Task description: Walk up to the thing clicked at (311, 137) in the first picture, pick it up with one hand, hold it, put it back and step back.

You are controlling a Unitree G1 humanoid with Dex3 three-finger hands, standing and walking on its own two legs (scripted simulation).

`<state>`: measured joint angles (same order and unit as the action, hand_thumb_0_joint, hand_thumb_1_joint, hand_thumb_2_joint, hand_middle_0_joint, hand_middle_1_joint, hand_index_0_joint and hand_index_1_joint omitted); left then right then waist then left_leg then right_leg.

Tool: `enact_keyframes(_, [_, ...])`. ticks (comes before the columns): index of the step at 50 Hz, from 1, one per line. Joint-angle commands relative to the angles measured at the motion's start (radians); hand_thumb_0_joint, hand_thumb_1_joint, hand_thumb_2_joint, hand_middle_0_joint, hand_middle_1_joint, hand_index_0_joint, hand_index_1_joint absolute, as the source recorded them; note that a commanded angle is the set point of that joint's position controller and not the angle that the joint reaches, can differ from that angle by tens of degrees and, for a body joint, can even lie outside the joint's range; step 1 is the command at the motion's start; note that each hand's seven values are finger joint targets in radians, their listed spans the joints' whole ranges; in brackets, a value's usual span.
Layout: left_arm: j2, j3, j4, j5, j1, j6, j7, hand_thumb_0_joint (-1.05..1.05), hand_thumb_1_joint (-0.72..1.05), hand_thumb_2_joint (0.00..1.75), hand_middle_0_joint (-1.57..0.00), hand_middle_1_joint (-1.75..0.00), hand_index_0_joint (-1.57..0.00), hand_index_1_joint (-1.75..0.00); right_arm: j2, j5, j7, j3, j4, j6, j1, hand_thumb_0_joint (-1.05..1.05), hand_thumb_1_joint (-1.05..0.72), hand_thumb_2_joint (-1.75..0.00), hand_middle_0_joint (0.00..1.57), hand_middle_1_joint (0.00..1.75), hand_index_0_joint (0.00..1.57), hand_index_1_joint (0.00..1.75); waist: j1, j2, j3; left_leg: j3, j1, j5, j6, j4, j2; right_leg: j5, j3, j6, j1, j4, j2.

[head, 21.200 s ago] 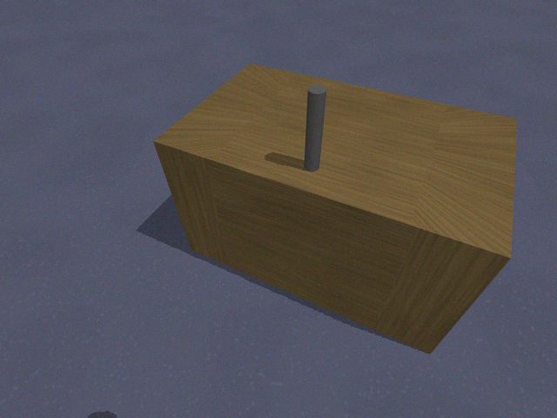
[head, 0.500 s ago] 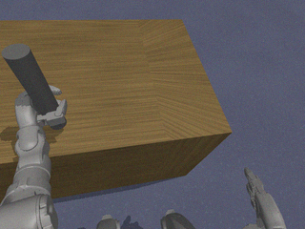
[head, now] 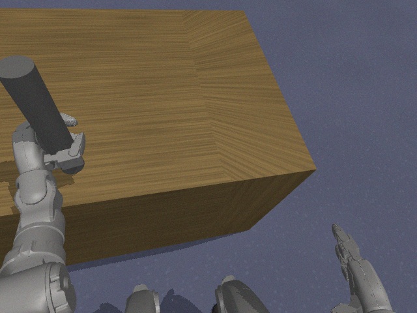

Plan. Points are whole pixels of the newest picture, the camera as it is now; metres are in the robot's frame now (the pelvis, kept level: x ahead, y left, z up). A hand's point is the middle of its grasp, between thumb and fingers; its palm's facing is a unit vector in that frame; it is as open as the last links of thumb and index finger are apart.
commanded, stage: lower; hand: left
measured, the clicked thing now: (50, 127) +0.48 +0.23 +0.06
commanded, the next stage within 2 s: loosen in 0.10 s
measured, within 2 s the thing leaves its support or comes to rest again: neither
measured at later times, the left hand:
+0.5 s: hand (69, 144) +0.47 +0.21 +0.01, palm faces +0.23 -0.97 -0.01, open 6.7 cm
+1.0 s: hand (55, 137) +0.48 +0.23 +0.02, palm faces +0.26 -0.96 +0.00, open 15.8 cm
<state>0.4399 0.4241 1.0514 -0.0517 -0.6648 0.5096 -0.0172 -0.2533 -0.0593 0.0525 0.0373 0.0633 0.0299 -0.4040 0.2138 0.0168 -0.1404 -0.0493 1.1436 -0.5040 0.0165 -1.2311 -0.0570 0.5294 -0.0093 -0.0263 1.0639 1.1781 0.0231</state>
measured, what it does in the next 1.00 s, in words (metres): stands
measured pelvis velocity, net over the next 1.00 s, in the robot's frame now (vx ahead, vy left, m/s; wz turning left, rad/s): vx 0.00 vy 0.00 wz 0.00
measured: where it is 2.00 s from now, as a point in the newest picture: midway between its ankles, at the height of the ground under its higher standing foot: outside the picture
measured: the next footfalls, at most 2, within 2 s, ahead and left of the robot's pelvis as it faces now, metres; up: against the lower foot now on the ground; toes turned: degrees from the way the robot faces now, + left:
none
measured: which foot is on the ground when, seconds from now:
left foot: down 0.00-1.00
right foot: down 0.00-1.00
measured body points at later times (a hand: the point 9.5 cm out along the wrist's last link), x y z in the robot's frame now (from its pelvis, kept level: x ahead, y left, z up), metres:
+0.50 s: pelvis +0.00 -0.01 -0.01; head +0.13 +0.04 +0.42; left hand +0.46 +0.27 +0.01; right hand +0.16 -0.26 +0.01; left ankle +0.03 +0.12 -0.63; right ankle +0.01 -0.14 -0.63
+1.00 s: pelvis +0.00 +0.00 +0.00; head +0.13 +0.05 +0.42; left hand +0.46 +0.28 +0.03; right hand +0.16 -0.26 +0.02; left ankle +0.03 +0.12 -0.63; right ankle +0.01 -0.14 -0.63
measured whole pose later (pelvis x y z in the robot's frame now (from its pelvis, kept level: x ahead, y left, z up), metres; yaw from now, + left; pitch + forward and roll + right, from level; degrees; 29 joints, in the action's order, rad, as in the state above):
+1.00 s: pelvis +0.00 +0.00 +0.00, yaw +0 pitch +24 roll -3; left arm 0.46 0.49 0.98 -0.06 -0.65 0.50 -0.04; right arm -0.27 -0.05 0.05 0.05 0.14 0.05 -0.43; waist 0.22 0.03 -0.15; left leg -0.04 1.15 -0.52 0.02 -1.26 -0.06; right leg 0.54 0.00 -0.03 1.08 1.21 0.03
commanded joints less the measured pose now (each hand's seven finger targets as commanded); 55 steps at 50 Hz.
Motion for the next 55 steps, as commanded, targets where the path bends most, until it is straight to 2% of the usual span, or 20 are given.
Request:
enact_keyframes(1, [0.246, 0.032, -0.267, -0.005, -0.42, 0.097, 0.004, 0.0, 0.53, 1.35, -1.4, -1.47, -1.41, -1.47, -0.144, -0.004, -0.012, 0.092, 0.171, -0.052, -0.041, 0.0, 0.53, -0.06, 0.05, 0.05, 0.05, 0.05, -0.012, -0.239, -0.541, -0.001, -0.452, 0.373, -0.021, 0.128, 0.021, -0.337, -0.032, 0.049, -0.163, -0.108, 0.017])
enact_keyframes(4, [0.194, 0.009, -0.146, -0.008, -0.361, 0.084, -0.009, 0.0, 0.51, 1.34, -1.4, -1.46, -1.4, -1.46, -0.159, 0.0, -0.015, 0.101, 0.184, -0.052, -0.047, 0.0, 0.52, -0.06, 0.05, 0.05, 0.05, 0.05, 0.02, -0.182, -0.484, 0.002, -0.404, 0.343, -0.03, 0.116, 0.02, -0.33, -0.029, 0.042, -0.138, -0.114, 0.022])
enact_keyframes(6, [0.235, 0.032, -0.199, -0.005, -0.384, 0.09, -0.004, 0.0, 0.5, 1.35, -1.41, -1.48, -1.42, -1.48, -0.166, -0.001, -0.016, 0.109, 0.176, -0.057, -0.041, 0.0, 0.52, -0.06, 0.05, 0.05, 0.05, 0.05, 0.011, -0.194, -0.487, 0.007, -0.384, 0.296, -0.032, 0.115, 0.025, -0.308, -0.019, 0.039, -0.138, -0.12, 0.016])
enact_keyframes(7, [0.239, 0.03, -0.218, -0.003, -0.399, 0.092, -0.004, 0.0, 0.47, 1.34, -1.41, -1.47, -1.41, -1.48, -0.144, -0.002, -0.013, 0.081, 0.184, -0.057, -0.057, 0.0, 0.52, -0.06, 0.05, 0.05, 0.05, 0.05, 0.011, -0.197, -0.496, 0.01, -0.384, 0.282, -0.034, 0.114, 0.028, -0.301, -0.012, 0.037, -0.147, -0.125, 0.014])
enact_keyframes(8, [0.198, 0.014, -0.161, -0.004, -0.369, 0.085, -0.008, 0.0, 0.47, 1.34, -1.41, -1.47, -1.42, -1.48, -0.142, 0.0, -0.012, 0.08, 0.209, -0.056, -0.049, 0.0, 0.53, -0.06, 0.05, 0.05, 0.05, 0.05, 0.021, -0.167, -0.486, 0.008, -0.367, 0.275, -0.036, 0.115, 0.027, -0.295, -0.016, 0.036, -0.145, -0.126, 0.016])
enact_keyframes(11, [0.205, 0.023, -0.149, -0.005, -0.342, 0.085, -0.009, 0.0, 0.5, 1.26, -1.44, -1.44, -1.46, -1.43, -0.156, 0.001, -0.011, 0.091, 0.201, -0.058, -0.054, 0.0, 0.54, -0.05, 0.05, 0.05, 0.05, 0.05, 0.012, -0.175, -0.463, 0.004, -0.363, 0.282, -0.03, 0.113, 0.027, -0.286, -0.027, 0.041, -0.118, -0.111, 0.019])
enact_keyframes(13, [0.229, 0.029, -0.213, -0.009, -0.388, 0.092, -0.012, 0.0, 0.36, 1.1, -1.32, -1.28, -1.35, -1.27, -0.165, 0.0, -0.012, 0.099, 0.209, -0.058, -0.061, 0.0, 0.53, -0.04, 0.05, 0.05, 0.05, 0.05, 0.012, -0.194, -0.505, 0.003, -0.382, 0.294, -0.029, 0.111, 0.027, -0.297, -0.027, 0.042, -0.131, -0.108, 0.019])
enact_keyframes(17, [0.204, 0.034, -0.169, -0.031, -0.369, 0.09, -0.024, 0.0, 0.17, 0.8, -1.16, -1.08, -1.19, -1.05, -0.156, 0.006, -0.014, 0.099, 0.21, -0.065, -0.058, 0.0, 0.52, -0.04, 0.05, 0.05, 0.05, 0.05, 0.016, -0.156, -0.459, 0.014, -0.315, 0.224, -0.036, 0.106, 0.033, -0.263, 0.001, 0.031, -0.144, -0.129, 0.01])
enact_keyframes(21, [0.208, 0.015, -0.167, -0.016, -0.374, 0.084, -0.03, 0.0, -0.03, 0.59, -1.03, -0.91, -1.07, -0.88, -0.155, 0.003, -0.015, 0.092, 0.216, -0.065, -0.073, 0.0, 0.52, -0.04, 0.05, 0.05, 0.05, 0.05, 0.021, -0.183, -0.497, 0.013, -0.36, 0.257, -0.034, 0.101, 0.032, -0.281, -0.006, 0.034, -0.137, -0.12, 0.012])
enact_keyframes(26, [0.218, 0.039, -0.159, -0.026, -0.359, 0.079, -0.024, 0.0, -0.22, 0.41, -0.71, -0.6, -0.72, -0.59, -0.16, 0.004, -0.016, 0.093, 0.215, -0.062, -0.065, 0.0, 0.52, -0.05, 0.05, 0.05, 0.05, 0.05, 0.01, -0.181, -0.505, 0.01, -0.366, 0.303, -0.033, 0.096, 0.031, -0.315, -0.02, 0.038, -0.144, -0.105, 0.017])
enact_keyframes(35, [0.224, 0.032, -0.235, -0.017, -0.385, 0.085, -0.013, 0.0, -0.32, 0.26, -0.47, -0.37, -0.47, -0.36, -0.159, -0.001, -0.015, 0.097, 0.208, -0.057, -0.068, 0.0, 0.53, -0.05, 0.05, 0.05, 0.05, 0.05, 0.001, -0.216, -0.52, 0.006, -0.4, 0.331, -0.026, 0.098, 0.025, -0.321, -0.025, 0.043, -0.128, -0.094, 0.019])
enact_keyframes(36, [0.177, 0.012, -0.153, -0.018, -0.332, 0.074, -0.017, 0.0, -0.34, 0.24, -0.43, -0.33, -0.44, -0.33, -0.16, 0.0, -0.016, 0.097, 0.219, -0.056, -0.051, 0.0, 0.53, -0.05, 0.05, 0.05, 0.05, 0.05, 0.009, -0.194, -0.501, 0.001, -0.399, 0.333, -0.024, 0.103, 0.022, -0.312, -0.033, 0.045, -0.117, -0.094, 0.021])
enact_keyframes(38, [0.219, 0.031, -0.246, -0.016, -0.384, 0.086, -0.008, 0.0, -0.37, 0.2, -0.38, -0.28, -0.39, -0.28, -0.158, -0.002, -0.016, 0.099, 0.2, -0.056, -0.063, 0.0, 0.53, -0.05, 0.05, 0.05, 0.05, 0.05, 0.0, -0.219, -0.51, 0.001, -0.405, 0.316, -0.022, 0.106, 0.023, -0.299, -0.031, 0.046, -0.113, -0.091, 0.02])
enact_keyframes(41, [0.212, 0.035, -0.199, -0.011, -0.349, 0.081, -0.004, 0.0, -0.4, 0.16, -0.24, -0.2, -0.24, -0.19, -0.165, -0.001, -0.015, 0.109, 0.225, -0.054, -0.066, 0.0, 0.54, -0.05, 0.05, 0.05, 0.05, 0.05, 0.011, -0.188, -0.498, 0.005, -0.38, 0.292, -0.027, 0.108, 0.024, -0.29, -0.029, 0.043, -0.125, -0.1, 0.021])
enact_keyframes(44, [0.294, 0.078, -0.272, -0.015, -0.384, 0.088, -0.002, 0.0, -0.44, 0.08, -0.1, -0.08, -0.11, -0.07, -0.194, 0.003, -0.022, 0.138, 0.236, -0.049, -0.059, 0.0, 0.54, -0.05, 0.05, 0.05, 0.05, 0.05, -0.008, -0.205, -0.529, 0.008, -0.4, 0.293, -0.025, 0.117, 0.028, -0.298, -0.021, 0.041, -0.161, -0.107, 0.018])
enact_keyframes(45, [0.268, 0.065, -0.255, -0.02, -0.365, 0.082, -0.011, 0.0, -0.45, 0.07, -0.08, -0.07, -0.09, -0.06, -0.193, 0.003, -0.021, 0.133, 0.268, -0.045, -0.057, 0.0, 0.54, -0.05, 0.05, 0.05, 0.05, 0.05, -0.005, -0.207, -0.557, 0.002, -0.436, 0.337, -0.021, 0.122, 0.024, -0.318, -0.027, 0.045, -0.173, -0.105, 0.02])
enact_keyframes(48, [0.385, 0.123, -0.377, -0.022, -0.43, 0.074, -0.019, 0.0, -0.47, 0.07, -0.07, -0.06, -0.08, -0.06, -0.187, 0.01, -0.027, 0.133, 0.262, -0.031, -0.073, 0.0, 0.53, -0.05, 0.05, 0.05, 0.05, 0.05, -0.04, -0.257, -0.622, 0.009, -0.494, 0.398, -0.017, 0.13, 0.027, -0.37, -0.019, 0.043, -0.243, -0.112, 0.016])
enact_keyframes(51, [0.348, 0.099, -0.351, -0.028, -0.399, 0.026, -0.036, 0.0, -0.5, 0.06, -0.06, -0.05, -0.07, -0.04, -0.164, 0.013, -0.028, 0.111, 0.215, -0.017, -0.081, 0.0, 0.52, -0.05, 0.05, 0.05, 0.05, 0.05, -0.053, -0.265, -0.553, 0.014, -0.497, 0.399, -0.013, 0.159, 0.029, -0.378, -0.014, 0.042, -0.26, -0.138, 0.016])
enact_keyframes(53, [0.422, 0.128, -0.367, -0.021, -0.409, -0.011, -0.05, 0.0, -0.48, 0.04, -0.06, -0.03, -0.07, -0.03, -0.16, 0.019, -0.036, 0.103, 0.164, -0.005, -0.081, 0.0, 0.52, -0.05, 0.05, 0.05, 0.05, 0.05, -0.068, -0.29, -0.528, 0.021, -0.518, 0.394, -0.014, 0.174, 0.029, -0.369, -0.008, 0.039, -0.26, -0.163, 0.013])
enact_keyframes(55, [0.403, 0.103, -0.335, -0.026, -0.396, -0.053, -0.074, 0.0, -0.5, 0.03, -0.06, -0.03, -0.07, -0.02, -0.169, 0.025, -0.041, 0.105, 0.186, -0.003, -0.047, 0.0, 0.53, -0.05, 0.05, 0.05, 0.05, 0.05, -0.056, -0.253, -0.505, 0.024, -0.512, 0.381, -0.017, 0.191, 0.027, -0.369, -0.004, 0.037, -0.279, -0.19, 0.014])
